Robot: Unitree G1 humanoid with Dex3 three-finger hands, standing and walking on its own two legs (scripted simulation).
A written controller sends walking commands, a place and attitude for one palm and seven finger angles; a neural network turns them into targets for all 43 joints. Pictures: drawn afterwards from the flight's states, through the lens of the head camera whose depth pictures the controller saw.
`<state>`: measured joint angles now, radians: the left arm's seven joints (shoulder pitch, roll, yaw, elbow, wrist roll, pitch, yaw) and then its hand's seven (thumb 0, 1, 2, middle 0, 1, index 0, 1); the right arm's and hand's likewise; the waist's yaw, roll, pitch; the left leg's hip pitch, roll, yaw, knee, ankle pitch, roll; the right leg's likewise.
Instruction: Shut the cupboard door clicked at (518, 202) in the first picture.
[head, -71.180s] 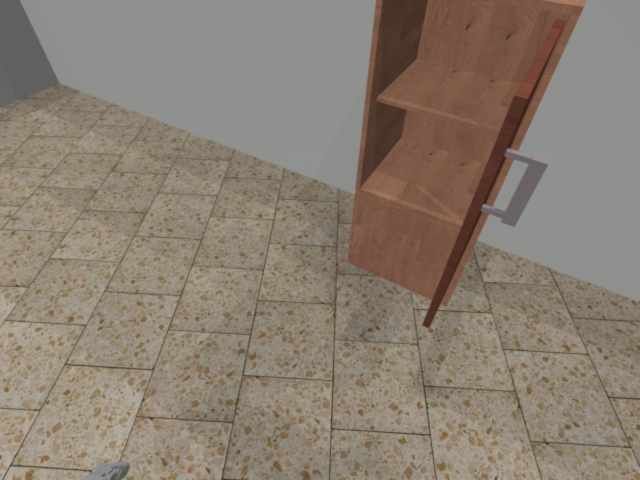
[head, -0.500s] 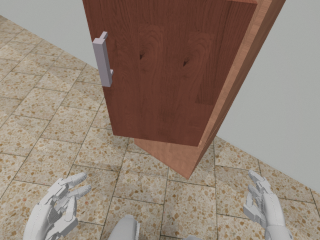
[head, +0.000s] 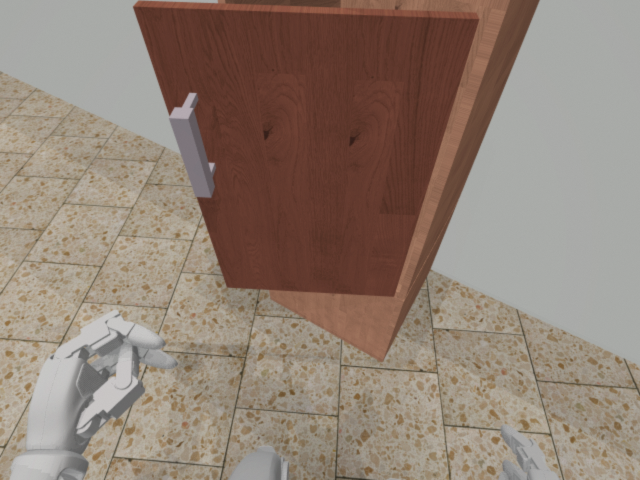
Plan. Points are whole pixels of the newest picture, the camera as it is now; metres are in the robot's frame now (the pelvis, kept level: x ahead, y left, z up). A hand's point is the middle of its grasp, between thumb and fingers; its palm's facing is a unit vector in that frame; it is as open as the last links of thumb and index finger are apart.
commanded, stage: raise the hand and make a fist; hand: left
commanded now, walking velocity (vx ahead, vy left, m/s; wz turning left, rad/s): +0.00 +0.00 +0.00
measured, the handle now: (198, 146) +0.52 +0.21 +0.13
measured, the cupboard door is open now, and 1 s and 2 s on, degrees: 28 28 28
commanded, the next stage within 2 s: bring the fist close to the handle in 0.98 s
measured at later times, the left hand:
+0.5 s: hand (133, 353) +0.22 +0.20 +0.11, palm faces -0.01 -1.00 -0.05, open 3.1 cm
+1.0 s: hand (140, 331) +0.23 +0.19 +0.14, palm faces +0.05 -1.00 -0.06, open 3.1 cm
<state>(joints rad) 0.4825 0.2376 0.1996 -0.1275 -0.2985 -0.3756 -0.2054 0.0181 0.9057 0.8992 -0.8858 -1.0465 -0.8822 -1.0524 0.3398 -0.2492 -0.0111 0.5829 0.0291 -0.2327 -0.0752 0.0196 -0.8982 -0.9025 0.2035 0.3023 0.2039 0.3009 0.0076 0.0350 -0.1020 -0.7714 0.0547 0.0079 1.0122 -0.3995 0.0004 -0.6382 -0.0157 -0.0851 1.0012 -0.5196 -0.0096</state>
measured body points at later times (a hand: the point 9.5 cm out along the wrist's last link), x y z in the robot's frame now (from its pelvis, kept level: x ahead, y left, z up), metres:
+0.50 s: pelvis +0.01 +0.02 +0.03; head +0.01 +0.02 +0.48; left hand +0.22 +0.26 +0.12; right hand +0.20 -0.19 -0.03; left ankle +0.06 +0.12 -0.67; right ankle -0.01 -0.11 -0.67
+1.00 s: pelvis +0.01 -0.01 +0.03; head +0.01 -0.02 +0.48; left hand +0.22 +0.24 +0.15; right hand +0.18 -0.24 -0.04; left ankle +0.06 +0.12 -0.67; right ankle -0.01 -0.11 -0.67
